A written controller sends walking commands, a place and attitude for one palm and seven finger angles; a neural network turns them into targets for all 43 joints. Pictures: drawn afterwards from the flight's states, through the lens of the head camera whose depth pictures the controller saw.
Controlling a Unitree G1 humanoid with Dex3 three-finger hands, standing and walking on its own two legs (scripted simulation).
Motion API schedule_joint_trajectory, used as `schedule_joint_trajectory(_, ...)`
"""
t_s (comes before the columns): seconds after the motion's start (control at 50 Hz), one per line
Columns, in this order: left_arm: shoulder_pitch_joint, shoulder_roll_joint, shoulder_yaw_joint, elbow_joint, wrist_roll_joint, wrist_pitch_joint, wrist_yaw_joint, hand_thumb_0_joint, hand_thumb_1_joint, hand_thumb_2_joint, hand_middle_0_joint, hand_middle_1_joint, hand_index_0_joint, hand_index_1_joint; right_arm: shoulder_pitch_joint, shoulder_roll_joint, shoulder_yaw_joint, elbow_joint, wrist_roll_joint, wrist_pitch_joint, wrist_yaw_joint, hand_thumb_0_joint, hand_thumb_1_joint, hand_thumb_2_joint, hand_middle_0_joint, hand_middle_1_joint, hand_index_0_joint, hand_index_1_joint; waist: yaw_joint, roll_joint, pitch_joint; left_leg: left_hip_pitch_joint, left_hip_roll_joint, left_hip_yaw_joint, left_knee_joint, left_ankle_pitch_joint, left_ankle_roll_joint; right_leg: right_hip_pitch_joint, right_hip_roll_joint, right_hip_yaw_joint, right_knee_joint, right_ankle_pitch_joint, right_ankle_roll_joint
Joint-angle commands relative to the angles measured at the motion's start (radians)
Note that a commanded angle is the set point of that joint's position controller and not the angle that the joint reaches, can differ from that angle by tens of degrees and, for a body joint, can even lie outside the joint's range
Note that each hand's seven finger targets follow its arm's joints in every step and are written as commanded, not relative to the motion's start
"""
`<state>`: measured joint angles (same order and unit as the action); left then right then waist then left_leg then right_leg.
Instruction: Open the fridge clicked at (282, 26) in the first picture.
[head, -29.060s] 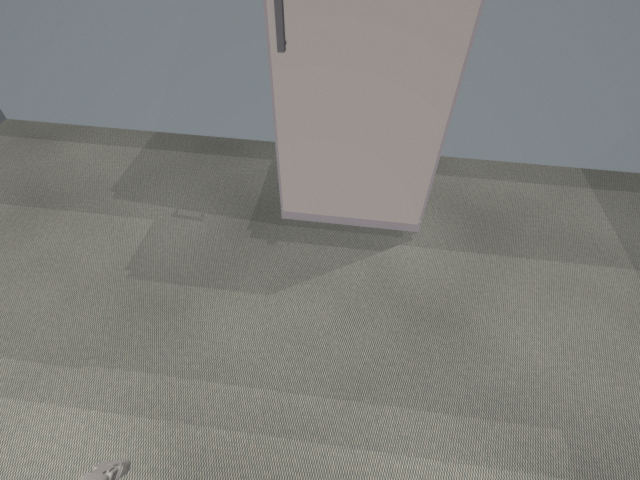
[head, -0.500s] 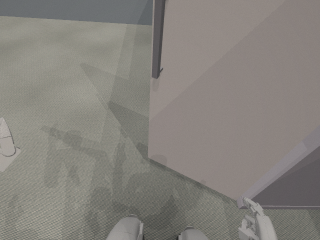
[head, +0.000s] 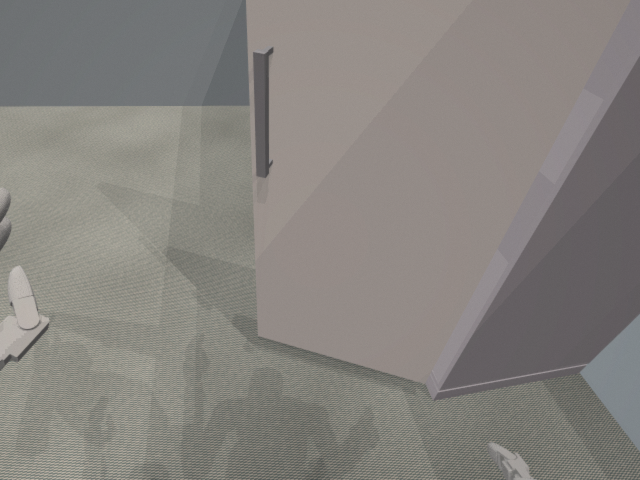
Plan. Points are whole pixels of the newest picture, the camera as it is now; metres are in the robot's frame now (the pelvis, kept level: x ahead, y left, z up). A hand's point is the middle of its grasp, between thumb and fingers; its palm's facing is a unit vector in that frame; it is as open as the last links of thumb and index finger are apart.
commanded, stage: stop stepping back and stand still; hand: left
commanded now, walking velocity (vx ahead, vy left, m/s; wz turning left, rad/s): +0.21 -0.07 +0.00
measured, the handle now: (265, 115) +0.73 +0.17 +0.14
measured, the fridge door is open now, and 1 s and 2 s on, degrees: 63 63 63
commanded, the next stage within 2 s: let the arm hang, fingers relaxed in 0.36 s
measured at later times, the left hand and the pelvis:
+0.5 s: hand (36, 353) +0.19 +0.29 +0.14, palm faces +0.45 -0.81 -0.38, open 7.4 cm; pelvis -0.03 +0.03 -0.01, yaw +1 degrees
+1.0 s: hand out of the picture -0.01 +0.24 -0.17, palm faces +0.03 -0.97 -0.26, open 7.2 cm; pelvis -0.01 +0.03 +0.01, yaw +3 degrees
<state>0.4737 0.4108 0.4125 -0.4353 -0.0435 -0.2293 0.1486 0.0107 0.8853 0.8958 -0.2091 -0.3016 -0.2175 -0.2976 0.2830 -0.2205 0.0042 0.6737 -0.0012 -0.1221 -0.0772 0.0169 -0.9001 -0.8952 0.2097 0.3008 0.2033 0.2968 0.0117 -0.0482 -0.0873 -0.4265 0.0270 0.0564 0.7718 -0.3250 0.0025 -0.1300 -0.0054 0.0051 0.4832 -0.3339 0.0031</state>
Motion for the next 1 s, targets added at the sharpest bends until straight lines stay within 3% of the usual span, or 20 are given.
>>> schedule_joint_trajectory(0.0,-0.145,0.149,0.063,-0.195,0.001,-0.05,0.024,0.0,0.9,0.9,-0.2,-0.3,-0.2,-0.3,-0.132,-0.141,-0.054,-0.17,0.0,-0.076,-0.034,0.0,-0.9,-0.9,0.2,0.3,0.2,0.3,-0.027,0.153,0.071,0.249,0.083,-0.122,-0.41,-0.082,0.059,-0.252,-0.079,0.054,0.029,-0.154,-0.072)
schedule_joint_trajectory(0.04,-0.128,0.191,0.098,-0.29,-0.01,-0.067,0.021,0.0,0.9,0.9,-0.2,-0.3,-0.2,-0.3,-0.146,-0.14,-0.05,-0.187,0.001,-0.091,-0.03,0.0,-0.9,-0.9,0.2,0.3,0.2,0.3,-0.025,0.33,0.026,0.266,0.283,-0.505,-0.645,-0.37,0.122,-0.323,0.062,-0.042,0.322,-0.235,-0.013)
schedule_joint_trajectory(0.06,-0.107,0.218,0.13,-0.305,-0.001,-0.06,0.02,0.0,0.9,0.9,-0.2,-0.3,-0.2,-0.3,-0.142,-0.123,-0.043,-0.178,-0.016,-0.095,-0.028,0.0,-0.9,-0.9,0.2,0.3,0.2,0.3,-0.031,0.386,0.068,0.137,0.299,-0.56,-0.748,-0.547,0.103,-0.293,0.062,-0.023,0.438,-0.234,-0.024)
schedule_joint_trajectory(0.12,-0.007,0.212,0.138,-0.353,0.013,-0.051,0.018,0.0,0.9,0.9,-0.2,-0.3,-0.2,-0.3,-0.134,-0.115,-0.045,-0.182,-0.02,-0.105,-0.006,0.0,-0.9,-0.9,0.2,0.3,0.2,0.3,0.002,0.298,0.059,-0.006,0.219,-0.274,-0.687,-0.379,0.091,-0.068,0.046,-0.089,0.264,-0.153,-0.037)
schedule_joint_trajectory(0.18,0.066,0.185,0.131,-0.288,0.023,-0.03,0.019,0.0,0.9,0.9,-0.2,-0.3,-0.2,-0.3,-0.127,-0.119,-0.052,-0.192,-0.027,-0.078,-0.003,0.0,-0.9,-0.9,0.2,0.3,0.2,0.3,0.0,0.287,0.032,-0.13,0.132,-0.141,-0.523,-0.366,0.043,0.178,0.059,-0.114,0.003,-0.138,-0.054)
schedule_joint_trajectory(0.2,0.062,0.192,0.14,-0.259,0.027,-0.026,0.019,0.0,0.9,0.9,-0.2,-0.3,-0.2,-0.3,-0.123,-0.117,-0.058,-0.191,-0.026,-0.065,-0.004,0.0,-0.9,-0.9,0.2,0.3,0.2,0.3,0.002,0.172,0.043,-0.168,0.08,-0.086,-0.347,-0.311,0.034,0.186,0.01,-0.032,-0.093,-0.15,-0.078)
schedule_joint_trajectory(0.24,-0.018,0.223,0.163,-0.246,0.01,-0.027,0.016,0.0,0.9,0.9,-0.2,-0.3,-0.2,-0.3,-0.123,-0.109,-0.065,-0.195,-0.016,-0.046,0.0,0.0,-0.9,-0.9,0.2,0.3,0.2,0.3,-0.004,-0.159,0.071,-0.243,-0.024,-0.005,0.201,-0.116,0.001,0.005,-0.329,0.495,-0.323,-0.302,-0.243)
schedule_joint_trajectory(0.3,-0.055,0.162,0.128,-0.119,0.009,-0.043,0.017,0.0,0.9,0.9,-0.2,-0.3,-0.2,-0.3,-0.07,-0.094,-0.056,-0.144,-0.017,-0.062,0.008,0.0,-0.9,-0.9,0.2,0.3,0.2,0.3,-0.033,-0.061,0.097,-0.144,0.036,-0.066,0.263,-0.072,-0.002,-0.186,-0.285,0.36,-0.297,-0.348,-0.225)
schedule_joint_trajectory(0.38,-0.163,0.136,0.049,-0.128,0.024,-0.043,0.014,0.0,0.9,0.9,-0.2,-0.3,-0.2,-0.3,-0.14,-0.092,-0.036,-0.142,-0.016,-0.068,-0.01,0.0,-0.9,-0.9,0.2,0.3,0.2,0.3,-0.02,-0.057,0.149,0.125,0.031,0.011,-0.09,-0.021,0.018,-0.33,-0.219,0.198,-0.238,-0.276,-0.163)
schedule_joint_trajectory(0.42,-0.194,0.152,0.048,-0.203,0.024,-0.054,0.016,0.0,0.9,0.9,-0.2,-0.3,-0.2,-0.3,-0.134,-0.105,-0.039,-0.144,-0.019,-0.087,-0.02,0.0,-0.9,-0.9,0.2,0.3,0.2,0.3,-0.027,0.05,0.108,0.261,0.018,0.003,-0.291,0.01,0.025,-0.309,-0.152,0.123,-0.103,-0.195,-0.113)
schedule_joint_trajectory(0.44,-0.098,-0.081,-0.297,0.566,0.109,0.154,-0.116,0.0,0.9,0.9,-0.2,-0.3,-0.2,-0.3,-0.021,-0.274,-0.097,0.071,-0.032,-0.058,0.093,0.0,-0.9,-0.9,0.2,0.3,0.2,0.3,-0.103,0.244,0.128,0.249,0.183,-0.234,-0.214,0.468,0.082,-0.463,-0.128,-0.049,0.281,0.148,-0.033)
schedule_joint_trajectory(0.46,-0.043,-0.11,-0.284,0.554,0.085,0.236,-0.138,0.0,0.9,0.9,-0.2,-0.3,-0.2,-0.3,-0.016,-0.257,-0.097,0.0,-0.021,0.029,0.083,0.0,-0.9,-0.9,0.2,0.3,0.2,0.3,-0.052,0.328,0.083,0.161,0.318,-0.388,-0.346,0.646,0.187,-0.439,-0.012,-0.049,0.502,-0.171,0.015)
schedule_joint_trajectory(0.5,-0.158,-0.122,-0.307,0.579,0.084,0.257,-0.144,0.0,0.9,0.9,-0.2,-0.3,-0.2,-0.3,-0.028,-0.22,-0.075,-0.035,-0.051,0.055,0.064,0.0,-0.9,-0.9,0.2,0.3,0.2,0.3,-0.074,0.163,0.024,0.066,0.352,-0.52,-0.42,0.38,0.24,-0.448,-0.003,0.043,0.714,-0.284,0.018)
schedule_joint_trajectory(0.54,-0.22,-0.1,-0.319,0.703,0.072,0.246,-0.153,0.0,0.9,0.9,-0.2,-0.3,-0.2,-0.3,-0.074,-0.207,-0.063,-0.039,-0.062,0.065,0.055,0.0,-0.9,-0.9,0.2,0.3,0.2,0.3,-0.039,0.029,0.036,0.061,0.304,-0.442,-0.406,0.372,0.225,-0.399,-0.038,0.072,0.623,-0.22,0.017)
schedule_joint_trajectory(0.6,-0.157,-0.053,-0.337,0.958,0.07,0.243,-0.155,0.0,0.9,0.9,-0.2,-0.3,-0.2,-0.3,-0.162,-0.218,-0.055,0.01,-0.047,0.095,0.057,0.0,-0.9,-0.9,0.2,0.3,0.2,0.3,0.039,0.056,-0.004,-0.007,0.158,-0.21,-0.319,0.213,0.112,-0.056,-0.007,-0.008,0.142,0.008,0.015)
schedule_joint_trajectory(0.62,-0.147,0.001,-0.338,1.019,0.074,0.234,-0.15,0.0,0.9,0.9,-0.2,-0.3,-0.2,-0.3,-0.155,-0.181,-0.048,0.027,-0.033,0.102,0.063,0.0,-0.9,-0.9,0.2,0.3,0.2,0.3,0.041,0.015,-0.003,-0.045,0.067,-0.148,-0.258,0.089,0.056,0.007,-0.038,0.078,0.008,0.06,-0.003)
schedule_joint_trajectory(0.66,-0.229,0.056,-0.356,1.095,0.076,0.233,-0.15,0.0,0.9,0.9,-0.2,-0.3,-0.2,-0.3,-0.083,-0.093,-0.034,0.07,-0.022,0.126,0.077,0.0,-0.9,-0.9,0.2,0.3,0.2,0.3,-0.034,0.005,0.074,0.026,-0.033,-0.043,-0.138,-0.125,-0.004,-0.224,-0.265,0.353,-0.239,-0.284,-0.118)
schedule_joint_trajectory(0.72,-0.321,0.007,-0.37,1.214,0.068,0.221,-0.138,0.0,0.9,0.9,-0.2,-0.3,-0.2,-0.3,-0.029,-0.094,-0.044,0.168,-0.025,0.138,0.067,0.0,-0.9,-0.9,0.2,0.3,0.2,0.3,-0.065,-0.091,0.102,0.141,-0.02,-0.059,-0.092,0.031,0.004,-0.278,-0.194,0.287,-0.251,-0.119,-0.131)
schedule_joint_trajectory(0.8,-0.276,-0.066,-0.364,1.325,0.061,0.216,-0.133,0.0,0.9,0.9,-0.2,-0.3,-0.2,-0.3,-0.039,-0.093,-0.045,0.252,-0.028,0.118,0.055,0.0,-0.9,-0.9,0.2,0.3,0.2,0.3,-0.031,0.178,0.001,0.205,0.066,-0.149,-0.334,0.174,0.02,-0.116,-0.087,0.109,-0.104,0.112,-0.059)
schedule_joint_trajectory(0.98,-0.275,-0.026,-0.373,1.498,0.055,0.216,-0.133,0.0,0.9,0.9,-0.2,-0.3,-0.2,-0.3,-0.033,-0.14,-0.05,0.365,-0.017,0.11,0.045,0.0,-0.9,-0.9,0.2,0.3,0.2,0.3,-0.014,0.072,0.056,0.206,0.086,-0.156,-0.436,0.19,0.028,-0.02,-0.078,0.063,-0.136,0.17,-0.048)
